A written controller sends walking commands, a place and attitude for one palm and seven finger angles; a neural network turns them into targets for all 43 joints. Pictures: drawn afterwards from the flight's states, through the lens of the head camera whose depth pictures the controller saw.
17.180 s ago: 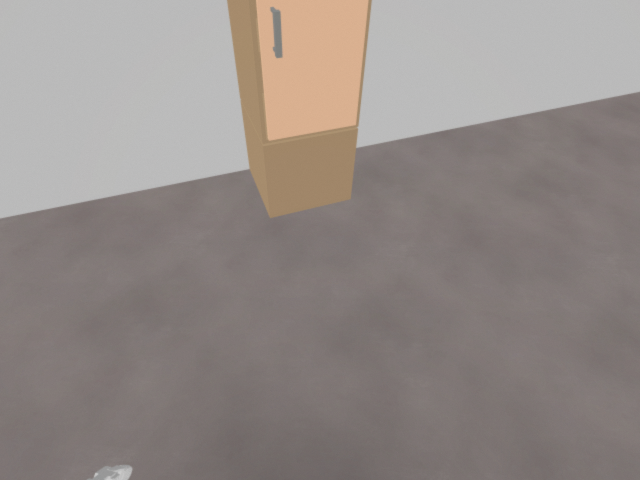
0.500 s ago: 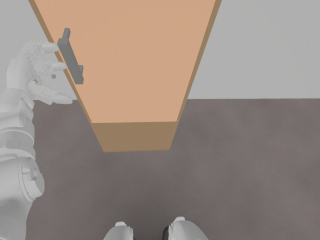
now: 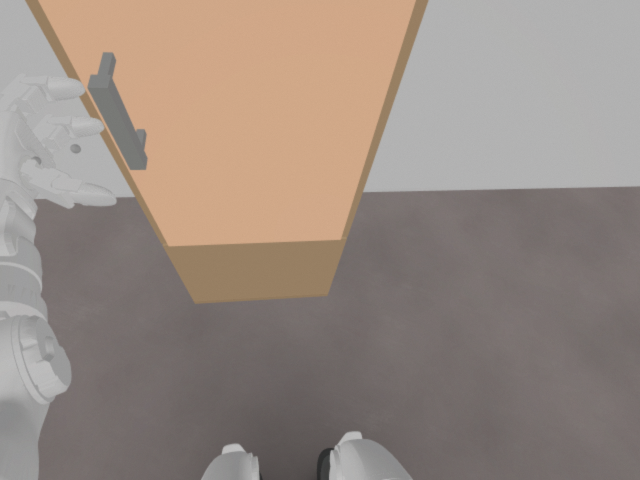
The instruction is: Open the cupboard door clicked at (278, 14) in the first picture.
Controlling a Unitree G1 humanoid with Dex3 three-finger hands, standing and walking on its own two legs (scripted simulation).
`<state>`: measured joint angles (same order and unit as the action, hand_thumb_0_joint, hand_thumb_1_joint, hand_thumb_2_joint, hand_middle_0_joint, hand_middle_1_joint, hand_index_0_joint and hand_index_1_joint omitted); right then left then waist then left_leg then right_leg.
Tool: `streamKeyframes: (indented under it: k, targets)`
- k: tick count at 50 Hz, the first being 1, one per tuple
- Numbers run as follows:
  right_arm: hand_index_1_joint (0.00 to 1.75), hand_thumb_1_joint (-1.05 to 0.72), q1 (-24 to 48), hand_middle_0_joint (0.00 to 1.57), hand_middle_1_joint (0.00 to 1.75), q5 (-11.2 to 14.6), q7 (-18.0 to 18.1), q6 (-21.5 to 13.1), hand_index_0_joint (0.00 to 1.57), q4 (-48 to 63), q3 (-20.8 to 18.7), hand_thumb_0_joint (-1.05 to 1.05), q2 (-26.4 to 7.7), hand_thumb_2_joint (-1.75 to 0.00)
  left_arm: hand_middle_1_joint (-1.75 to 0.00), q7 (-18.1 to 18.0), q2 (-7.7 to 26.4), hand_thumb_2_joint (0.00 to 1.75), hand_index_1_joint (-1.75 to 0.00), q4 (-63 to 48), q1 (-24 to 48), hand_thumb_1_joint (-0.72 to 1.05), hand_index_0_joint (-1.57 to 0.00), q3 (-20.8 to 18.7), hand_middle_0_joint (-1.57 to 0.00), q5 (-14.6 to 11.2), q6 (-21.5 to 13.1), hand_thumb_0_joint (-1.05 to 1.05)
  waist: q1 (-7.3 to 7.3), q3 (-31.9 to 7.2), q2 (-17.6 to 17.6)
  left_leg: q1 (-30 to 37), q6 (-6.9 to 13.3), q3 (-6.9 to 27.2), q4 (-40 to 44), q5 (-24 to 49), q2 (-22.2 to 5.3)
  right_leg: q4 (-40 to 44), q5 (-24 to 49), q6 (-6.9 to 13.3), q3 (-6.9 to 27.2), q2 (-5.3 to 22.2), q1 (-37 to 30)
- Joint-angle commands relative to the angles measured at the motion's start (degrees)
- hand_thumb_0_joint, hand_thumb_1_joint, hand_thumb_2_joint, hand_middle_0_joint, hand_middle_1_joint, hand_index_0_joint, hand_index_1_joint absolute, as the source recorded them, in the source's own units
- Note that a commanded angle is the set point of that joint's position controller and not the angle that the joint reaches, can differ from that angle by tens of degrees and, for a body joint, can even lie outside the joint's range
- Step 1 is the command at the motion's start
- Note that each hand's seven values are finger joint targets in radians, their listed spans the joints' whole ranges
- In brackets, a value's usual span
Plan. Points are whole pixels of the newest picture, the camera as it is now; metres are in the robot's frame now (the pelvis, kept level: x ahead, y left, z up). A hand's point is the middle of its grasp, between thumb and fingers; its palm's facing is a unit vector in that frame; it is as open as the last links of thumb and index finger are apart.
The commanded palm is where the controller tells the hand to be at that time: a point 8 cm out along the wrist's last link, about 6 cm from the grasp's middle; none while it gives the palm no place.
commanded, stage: slide the fingers in behind the handle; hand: left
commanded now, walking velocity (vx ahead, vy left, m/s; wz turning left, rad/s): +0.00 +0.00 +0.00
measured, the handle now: (124, 115) +0.54 +0.20 +0.09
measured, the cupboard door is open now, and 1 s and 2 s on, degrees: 0 0 0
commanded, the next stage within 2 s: close the thumb around the handle in 1.62 s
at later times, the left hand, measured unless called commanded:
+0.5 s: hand (106, 149) +0.48 +0.21 +0.10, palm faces -0.01 -1.00 -0.01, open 14.0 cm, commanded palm +0.45 +0.26 +0.09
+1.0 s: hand (139, 152) +0.48 +0.18 +0.09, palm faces +0.02 -1.00 -0.01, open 14.0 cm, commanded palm +0.45 +0.23 +0.09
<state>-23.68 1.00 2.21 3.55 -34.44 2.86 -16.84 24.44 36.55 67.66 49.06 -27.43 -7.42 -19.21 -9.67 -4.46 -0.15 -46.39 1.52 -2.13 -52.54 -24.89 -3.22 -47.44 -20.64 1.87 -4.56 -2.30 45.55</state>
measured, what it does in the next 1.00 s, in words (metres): stands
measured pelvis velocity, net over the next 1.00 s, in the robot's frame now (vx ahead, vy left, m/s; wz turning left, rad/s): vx -0.01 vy -0.01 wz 0.02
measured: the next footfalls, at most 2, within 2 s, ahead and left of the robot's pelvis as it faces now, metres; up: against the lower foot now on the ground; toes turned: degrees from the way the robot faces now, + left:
none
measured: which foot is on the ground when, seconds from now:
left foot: down 0.00-1.00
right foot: down 0.00-1.00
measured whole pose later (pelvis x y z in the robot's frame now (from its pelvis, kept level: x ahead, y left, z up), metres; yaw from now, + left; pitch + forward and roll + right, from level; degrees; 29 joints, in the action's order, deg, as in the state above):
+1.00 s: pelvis -0.01 -0.01 +0.00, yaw +1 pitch +16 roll -1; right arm -22.7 0.7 0.9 1.5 -36.1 1.7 -16.2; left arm 13.3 25.7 65.2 48.8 -20.2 -7.1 -21.3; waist -8.2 -4.5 -1.2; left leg -44.1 0.8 -1.9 -51.6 -23.7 -2.5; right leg -48.6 -20.9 2.6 -4.7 -1.6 44.1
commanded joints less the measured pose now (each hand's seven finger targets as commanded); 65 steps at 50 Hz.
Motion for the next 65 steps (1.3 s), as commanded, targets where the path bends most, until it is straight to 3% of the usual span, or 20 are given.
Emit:
streamKeyframes:
  k: [1, 6, 8, 10, 13, 14, 18, 22, 25, 27, 29, 33, 36, 40, 50, 52, 57, 61, 62, 65]
  targets:
    - [0.30, -0.90, -8.2, 0.20, 0.30, -0.4, 0.6, -0.8, 0.20, 3.7, -3.8, 0.00, -10.0, -0.90, -1.20, -1.1, 18.4, 0.30, -1.20, -16.3, 24.4, -0.50, -0.30, -1.7, -0.30, -0.8, -5.0, 0.00, 1.61, -27.0, -12.0, 18.7, 0.6, 4.0, 4.9, 24.2, 1.7, 3.1, 18.7, -0.4, 3.8, -0.7, -12.2]
    - [0.30, -0.90, -7.8, 0.20, 0.30, -0.3, 0.2, -1.2, 0.20, 3.3, -4.2, 0.00, -9.8, -0.90, -1.20, 0.0, 8.8, 0.30, -1.20, -15.9, 22.9, -0.50, -0.30, 3.6, -0.30, -3.4, -4.1, 0.00, 0.32, -26.8, -10.7, 23.3, 0.1, 4.8, 5.0, 27.8, 1.1, 3.5, 18.9, -0.4, 2.6, -1.1, -9.1]
    - [0.30, -0.90, -7.9, 0.20, 0.30, -0.4, 0.2, -1.0, 0.20, 3.1, -4.5, 0.00, -10.2, -0.90, -1.20, -0.2, 11.2, 0.30, -1.20, -15.4, 20.4, -0.50, -0.30, 1.3, -0.30, -3.4, -3.2, 0.00, 1.51, -27.9, -9.0, 22.7, -0.1, 5.0, 5.1, 29.0, 1.1, 3.3, 19.7, -0.6, 2.5, -0.9, -10.4]
    - [0.30, -0.90, -7.6, 0.20, 0.30, -0.3, -0.2, -1.0, 0.20, 3.3, -4.4, 0.00, -9.7, -0.90, -1.20, -0.8, 7.6, 0.30, -1.20, -15.5, 19.3, -0.50, -0.30, 3.4, -0.30, -3.5, -2.3, 0.00, 1.41, -25.9, -7.5, 21.9, 0.0, 4.8, 5.4, 29.0, 1.2, 3.6, 19.9, -0.7, 2.2, -0.8, -10.1]
    - [0.30, -0.90, -6.9, 0.20, 0.30, -0.4, -0.4, -0.8, 0.20, 3.3, -4.2, 0.00, -9.4, -0.90, -1.20, -2.7, 6.5, 0.30, -1.20, -15.1, 20.7, -0.50, -0.30, 4.4, -0.30, -2.7, -2.1, 0.00, 0.90, -22.3, -7.6, 20.7, -0.1, 4.8, 5.8, 26.9, 1.2, 3.6, 18.1, -0.7, 2.1, -0.7, -8.4]
    - [0.30, -0.90, -7.0, 0.20, 0.30, -0.4, -0.4, -0.9, 0.20, 3.5, -4.3, 0.00, -9.5, -0.90, -1.20, -3.6, 7.6, 0.30, -1.20, -14.5, 20.1, -0.50, -0.30, 3.2, -0.30, -2.5, -2.2, 0.00, 1.39, -21.4, -5.3, 19.0, 0.1, 4.8, 6.0, 25.0, 1.3, 3.7, 17.4, -0.6, 2.1, -0.7, -9.3]
    - [0.30, -0.90, -6.6, 0.20, 0.30, -0.7, -0.8, -1.3, 0.20, 4.0, -4.5, 0.00, -8.8, -0.90, -1.20, -6.1, 7.9, 0.30, -1.20, -21.8, 22.9, -0.50, -0.30, 2.7, -0.30, -1.5, -5.4, 0.00, 2.39, -28.8, -10.3, 24.8, -0.8, 5.4, 5.1, 31.6, 1.3, 2.2, 20.2, -0.4, 2.5, -0.6, -10.5]
    - [0.30, -0.90, -6.3, 0.20, 0.30, -0.7, -1.4, -1.7, 0.20, 3.1, -4.8, 0.00, -8.4, -0.90, -1.20, -7.2, 2.5, 0.30, -1.20, -21.3, 21.1, -0.50, -0.30, 5.8, -0.30, -1.8, -6.0, 0.00, 1.78, -27.9, -9.4, 26.6, -1.4, 5.9, 4.8, 34.2, 0.7, 2.5, 20.0, -0.6, 2.0, -0.9, -8.8]
    - [0.30, -0.90, -5.8, 0.20, 0.30, -0.3, -1.3, -1.3, 0.20, 3.0, -4.6, 0.00, -8.6, -0.90, -1.20, -7.7, 2.3, 0.30, -1.20, -16.0, 19.8, -0.50, -0.30, 5.8, -0.30, -1.5, -4.0, 0.00, 1.31, -23.0, -4.6, 20.5, -0.5, 4.8, 6.1, 25.9, 1.5, 3.4, 18.2, -0.7, 2.1, -0.6, -10.6]
    - [0.30, -0.90, -5.7, 0.20, 0.30, -0.3, -1.1, -1.5, 0.20, 3.0, -4.3, 0.00, -8.6, -0.90, -1.20, -8.3, 2.9, 0.30, -1.20, -14.1, 21.2, -0.50, -0.30, 5.5, -0.30, -0.9, -3.3, 0.00, 1.20, -20.8, -4.5, 17.8, -0.2, 4.6, 6.7, 21.4, 1.8, 3.5, 16.2, -0.6, 2.2, -0.4, -10.6]
    - [0.30, -0.90, -5.8, 0.20, 0.30, -0.4, -0.8, -1.6, 0.20, 3.4, -4.2, 0.00, -8.7, -0.90, -1.20, -9.0, 6.2, 0.30, -1.20, -15.4, 22.6, -0.50, -0.30, 3.6, -0.30, -0.1, -3.7, 0.00, 1.92, -22.2, -4.9, 16.3, 0.2, 4.1, 6.7, 19.8, 2.3, 3.5, 16.6, -0.5, 3.1, -0.2, -12.8]
    - [0.30, -0.90, -5.8, 0.20, 0.30, -0.7, -1.1, -2.3, 0.20, 3.4, -4.2, 0.00, -8.2, -0.90, -1.20, -9.6, 5.1, 0.30, -1.20, -19.4, 24.3, -0.50, -0.30, 3.8, -0.30, -0.4, -6.9, 0.00, 2.02, -27.3, -7.2, 20.3, -0.1, 4.3, 5.7, 23.1, 2.2, 2.9, 18.6, -0.4, 3.4, -0.4, -13.2]
    - [0.30, -0.90, -5.7, 0.20, 0.30, -0.6, -1.1, -2.7, 0.20, 3.2, -4.2, 0.00, -8.0, -0.90, -1.20, -9.0, 1.6, 0.30, -1.20, -17.7, 23.4, -0.50, -0.30, 6.4, -0.30, -1.0, -7.6, 0.00, 1.21, -26.1, -4.8, 18.6, 0.2, 4.0, 5.8, 21.4, 2.4, 3.2, 18.6, -0.5, 3.6, -0.5, -14.3]
    - [0.30, -0.90, -5.6, 0.20, 0.30, -0.2, -0.8, -2.5, 0.20, 2.7, -4.3, 0.00, -8.5, -0.90, -1.20, -8.7, 2.6, 0.30, -1.20, -13.5, 22.9, -0.50, -0.30, 6.2, -0.30, -0.6, -5.0, 0.00, 0.96, -21.5, -4.2, 13.6, 0.6, 3.1, 6.8, 15.0, 2.7, 4.4, 15.0, -0.8, 4.1, 0.1, -13.9]
    - [0.30, -0.90, -6.2, 0.20, 0.30, -0.5, -0.9, -3.7, 0.20, 2.1, -4.3, 0.00, -8.1, -0.90, -1.20, -11.4, 3.1, 0.30, -1.20, -15.4, 27.3, -0.50, -0.30, 5.9, -0.30, 0.3, -7.0, 0.00, 0.54, -23.9, -3.5, 12.3, 0.9, 2.8, 6.1, 13.1, 3.1, 4.7, 14.3, -1.0, 5.5, 0.2, -15.6]
    - [0.30, -0.90, -6.2, 0.20, 0.30, -0.5, -1.0, -3.8, 0.20, 2.3, -4.4, 0.00, -8.1, -0.90, -1.20, -11.0, 3.3, 0.30, -1.20, -15.7, 25.7, -0.50, -0.30, 5.6, -0.30, 0.4, -7.4, 0.00, 1.37, -26.5, -5.0, 13.0, 0.8, 2.6, 5.9, 14.9, 3.3, 4.1, 16.5, -0.8, 5.7, 0.3, -17.2]
    - [0.30, -0.90, -6.0, 0.20, 0.30, -0.5, -1.3, -4.1, 0.20, 1.8, -4.7, 0.00, -7.7, -0.90, -1.20, -10.5, -1.8, 0.30, -1.20, -17.9, 27.0, -0.50, -0.30, 9.3, -0.30, -0.4, -7.3, 0.00, 0.70, -27.3, -6.5, 17.0, 0.6, 3.1, 5.6, 17.3, 3.0, 4.1, 17.6, -0.7, 4.8, 0.0, -14.8]
    - [0.30, -0.90, -5.9, 0.20, 0.30, -0.5, -1.4, -4.2, 0.20, 1.7, -4.7, 0.00, -7.7, -0.90, -1.20, -11.0, -4.0, 0.30, -1.20, -17.8, 26.8, -0.50, -0.30, 10.8, -0.30, -0.8, -7.1, 0.00, -0.01, -25.3, -4.1, 16.5, 0.8, 3.1, 5.9, 17.1, 3.0, 4.5, 17.6, -0.7, 4.5, -0.2, -14.6]
    - [0.30, -0.90, -5.9, 0.20, 0.30, -0.4, -1.4, -4.1, 0.20, 1.2, -4.8, 0.00, -7.9, -0.90, -1.20, -11.2, -2.3, 0.30, -1.20, -16.1, 26.1, -0.50, -0.30, 9.5, -0.30, -0.7, -6.8, 0.00, 0.20, -24.3, -3.6, 15.4, 0.8, 3.0, 5.8, 16.5, 3.0, 4.6, 17.4, -0.8, 4.8, -0.1, -14.6]
    - [0.30, -0.90, -5.8, 0.20, 0.30, -0.4, -1.4, -4.2, 0.20, 1.0, -4.6, 0.00, -7.7, -0.90, -1.20, -11.3, -3.8, 0.30, -1.20, -15.9, 27.5, -0.50, -0.30, 10.9, -0.30, -0.3, -6.7, 0.00, -0.32, -23.0, -4.8, 15.6, 0.6, 3.2, 6.1, 16.0, 3.1, 4.5, 16.5, -0.8, 4.5, 0.1, -13.3]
